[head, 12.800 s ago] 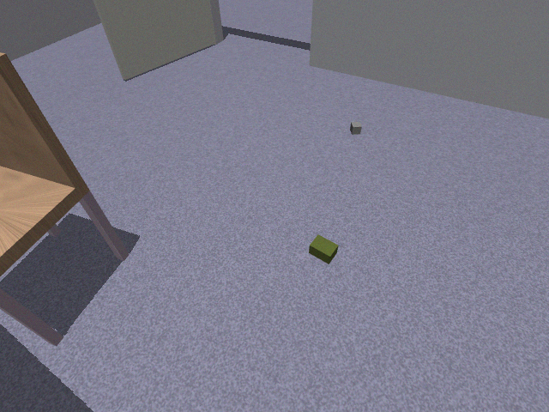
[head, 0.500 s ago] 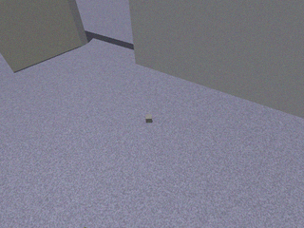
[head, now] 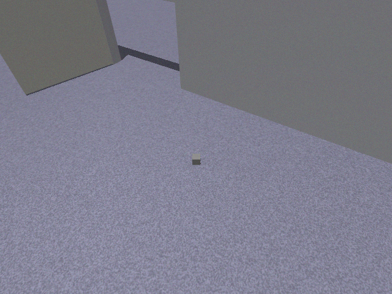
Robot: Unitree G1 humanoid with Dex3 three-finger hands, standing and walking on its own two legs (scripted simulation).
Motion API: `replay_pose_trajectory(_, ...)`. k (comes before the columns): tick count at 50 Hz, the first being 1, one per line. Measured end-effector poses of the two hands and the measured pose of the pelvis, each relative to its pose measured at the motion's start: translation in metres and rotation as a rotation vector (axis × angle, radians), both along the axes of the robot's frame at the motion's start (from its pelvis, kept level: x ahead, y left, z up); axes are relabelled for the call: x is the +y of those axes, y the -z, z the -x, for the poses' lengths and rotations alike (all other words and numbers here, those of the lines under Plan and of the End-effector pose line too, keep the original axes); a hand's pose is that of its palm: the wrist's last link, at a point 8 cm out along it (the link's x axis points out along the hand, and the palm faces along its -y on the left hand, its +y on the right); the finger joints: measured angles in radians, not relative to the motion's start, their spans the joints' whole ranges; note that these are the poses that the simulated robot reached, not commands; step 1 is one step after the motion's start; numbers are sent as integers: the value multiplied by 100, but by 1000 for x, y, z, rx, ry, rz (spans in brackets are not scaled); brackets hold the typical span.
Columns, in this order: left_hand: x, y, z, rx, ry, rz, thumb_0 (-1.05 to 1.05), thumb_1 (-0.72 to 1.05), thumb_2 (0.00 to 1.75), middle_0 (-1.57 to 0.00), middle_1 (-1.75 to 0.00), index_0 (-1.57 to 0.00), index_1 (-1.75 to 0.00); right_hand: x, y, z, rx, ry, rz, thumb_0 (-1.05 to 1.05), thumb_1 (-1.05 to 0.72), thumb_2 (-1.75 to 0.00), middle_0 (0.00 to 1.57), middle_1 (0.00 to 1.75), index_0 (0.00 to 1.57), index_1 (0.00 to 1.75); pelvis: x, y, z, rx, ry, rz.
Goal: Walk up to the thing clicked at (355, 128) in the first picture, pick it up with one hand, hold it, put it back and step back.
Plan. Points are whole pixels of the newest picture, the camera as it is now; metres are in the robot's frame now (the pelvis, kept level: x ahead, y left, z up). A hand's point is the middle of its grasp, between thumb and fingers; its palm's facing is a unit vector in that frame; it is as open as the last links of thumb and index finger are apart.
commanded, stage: walk up
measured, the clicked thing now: (196, 159) +1.13 +0.03 -0.75
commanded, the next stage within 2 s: none
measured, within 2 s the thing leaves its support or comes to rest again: neither
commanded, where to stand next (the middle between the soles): +0.34 -0.04 m, yaw -3 degrees
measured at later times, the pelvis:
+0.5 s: pelvis +0.15 +0.03 +0.00, yaw +12 degrees
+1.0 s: pelvis +0.33 -0.09 -0.01, yaw +23 degrees
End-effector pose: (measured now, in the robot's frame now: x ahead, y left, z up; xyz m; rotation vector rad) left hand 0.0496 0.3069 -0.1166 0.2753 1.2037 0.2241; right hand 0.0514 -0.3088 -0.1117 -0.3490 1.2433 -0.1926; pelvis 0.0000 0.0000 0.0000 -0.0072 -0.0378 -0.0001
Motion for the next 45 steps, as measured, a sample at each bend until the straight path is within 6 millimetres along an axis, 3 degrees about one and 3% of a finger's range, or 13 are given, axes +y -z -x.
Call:
replay_pose_trajectory(5, 30, 7, 13, 45, -34, -4, 0, 90, 90, -21, -30, -21, -30, 3, -11, -24, -2, -33, 51, 1, -90, -90, 21, 30, 20, 30, 20, 4, -18, -8, -5, 21)
replay_pose_trajectory(8, 52, 22, 12, 108, -33, -3, 0, 90, 90, -20, -30, -21, -30, 11, -14, -40, -50, -26, 87, 1, -90, -90, 20, 30, 20, 30, 34, 14, -33, -18, -4, 19)
replay_pose_trajectory(11, 63, 29, -9, 115, -51, 0, 0, 90, 90, -20, -30, -20, -30, 23, -18, -40, -36, -11, 108, 1, -90, -90, 20, 30, 20, 30, 40, 15, -48, -19, -56, 0)
replay_pose_trajectory(14, 63, 23, -39, 32, -70, 28, 0, 91, 90, -20, -30, -20, -30, 32, -26, -42, 41, -24, 107, 1, -90, -90, 21, 30, 20, 30, 41, 7, -67, -11, -105, 2)
replay_pose_trajectory(20, 59, 15, -86, -37, -96, 42, 0, 91, 90, -20, -30, -20, -30, 38, -34, -81, 45, -84, 107, 1, -90, -90, 21, 30, 20, 30, 39, 2, -108, -6, -170, -10)
replay_pose_trajectory(27, 42, 9, -148, -80, -132, 19, 0, 90, 90, -20, -30, -20, -30, 18, -29, -162, -9, -171, 106, 1, -90, -90, 21, 30, 20, 30, 17, 8, -166, 7, -223, -23)
replay_pose_trajectory(35, 0, 2, -242, -207, -154, -56, 0, 90, 90, -20, -30, -20, -30, -41, 8, -280, -32, -269, 135, 1, -90, -90, 21, 30, 20, 30, -32, 35, -240, 11, -277, -26)
replay_pose_trajectory(39, -30, -8, -256, -230, -202, -57, 0, 90, 90, -20, -30, -20, -30, -51, 9, -345, -64, -327, 124, 1, -90, -90, 21, 30, 20, 30, -55, 28, -269, -5, -335, -42)
replay_pose_trajectory(45, -72, -14, -242, -159, -300, -45, 0, 90, 90, -20, -30, -21, -30, -56, -5, -429, -114, -431, 81, 1, -90, -90, 21, 30, 20, 30, -75, 13, -308, 0, -376, -31)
